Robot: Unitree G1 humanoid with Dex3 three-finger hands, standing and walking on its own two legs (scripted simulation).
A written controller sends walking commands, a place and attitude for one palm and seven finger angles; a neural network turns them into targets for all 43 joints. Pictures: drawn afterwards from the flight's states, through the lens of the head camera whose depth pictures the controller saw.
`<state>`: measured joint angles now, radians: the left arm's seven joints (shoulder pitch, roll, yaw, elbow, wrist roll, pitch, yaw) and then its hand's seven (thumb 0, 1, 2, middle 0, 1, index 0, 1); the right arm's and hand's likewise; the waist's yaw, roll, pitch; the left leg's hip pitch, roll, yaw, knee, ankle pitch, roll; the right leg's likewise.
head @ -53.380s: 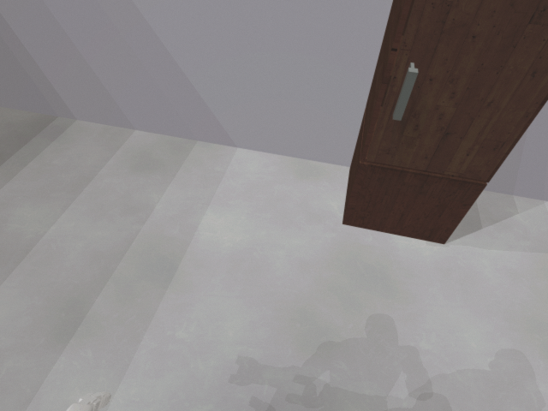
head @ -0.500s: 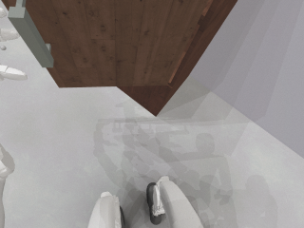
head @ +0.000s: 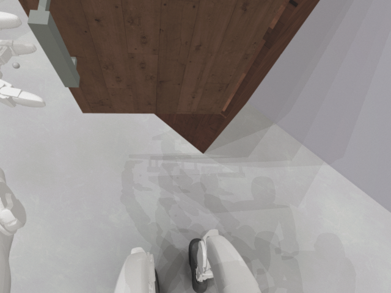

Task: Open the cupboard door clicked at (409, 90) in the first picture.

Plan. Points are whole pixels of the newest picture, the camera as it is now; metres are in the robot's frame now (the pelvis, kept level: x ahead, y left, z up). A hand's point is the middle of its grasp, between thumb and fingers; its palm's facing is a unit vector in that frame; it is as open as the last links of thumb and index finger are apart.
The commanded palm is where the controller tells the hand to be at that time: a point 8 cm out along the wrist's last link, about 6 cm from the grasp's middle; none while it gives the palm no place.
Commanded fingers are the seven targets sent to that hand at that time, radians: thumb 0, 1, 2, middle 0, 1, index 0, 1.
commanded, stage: move the hooked fingers beside the handle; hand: left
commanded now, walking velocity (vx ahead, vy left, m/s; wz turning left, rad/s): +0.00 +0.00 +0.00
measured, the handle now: (60, 45) +0.56 +0.20 +0.05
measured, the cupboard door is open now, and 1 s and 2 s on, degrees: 43 43 43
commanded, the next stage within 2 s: slide the fingers in behind the handle in 0.06 s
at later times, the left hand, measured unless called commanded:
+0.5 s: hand (28, 64) +0.52 +0.25 +0.06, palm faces -0.02 -1.00 -0.01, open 13.9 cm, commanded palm +0.50 +0.27 +0.06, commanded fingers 0.00 -0.50 0.30 -0.30 -1.20 -0.30 -1.20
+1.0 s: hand (52, 66) +0.52 +0.21 +0.05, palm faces -0.04 -1.00 +0.00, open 14.0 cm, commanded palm +0.50 +0.24 +0.06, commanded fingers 0.00 -0.50 0.30 -0.30 -1.20 -0.30 -1.20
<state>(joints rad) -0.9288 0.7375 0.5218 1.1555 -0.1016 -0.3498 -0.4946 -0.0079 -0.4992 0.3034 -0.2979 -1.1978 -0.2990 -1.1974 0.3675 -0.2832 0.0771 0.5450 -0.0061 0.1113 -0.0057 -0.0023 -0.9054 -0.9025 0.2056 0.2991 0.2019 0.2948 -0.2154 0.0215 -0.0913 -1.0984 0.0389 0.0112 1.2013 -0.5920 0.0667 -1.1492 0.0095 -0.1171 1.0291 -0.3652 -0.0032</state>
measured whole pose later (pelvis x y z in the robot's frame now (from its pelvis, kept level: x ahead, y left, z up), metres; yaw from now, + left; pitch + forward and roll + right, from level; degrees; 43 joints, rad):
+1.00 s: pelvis +0.00 +0.00 +0.00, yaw +1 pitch +27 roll -5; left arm -0.93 0.59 0.42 1.15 -0.10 -0.39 -0.37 -0.01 -0.50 0.30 -0.30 -1.20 -0.30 -1.20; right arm 0.38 -0.27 0.06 0.58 -0.01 0.10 0.01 0.00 -0.91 -0.90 0.21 0.30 0.20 0.29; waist -0.21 0.03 -0.10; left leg -1.08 0.03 0.01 1.19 -0.58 0.06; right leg -1.13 0.00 -0.11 1.04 -0.37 -0.01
